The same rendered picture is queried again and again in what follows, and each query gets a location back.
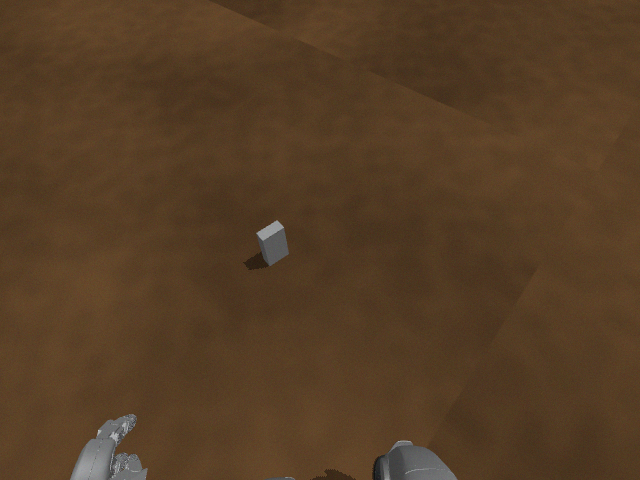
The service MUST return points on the carton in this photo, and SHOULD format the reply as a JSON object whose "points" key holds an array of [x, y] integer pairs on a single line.
{"points": [[273, 243]]}

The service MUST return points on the left robot hand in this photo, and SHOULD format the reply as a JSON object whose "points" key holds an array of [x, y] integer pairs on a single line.
{"points": [[97, 461]]}

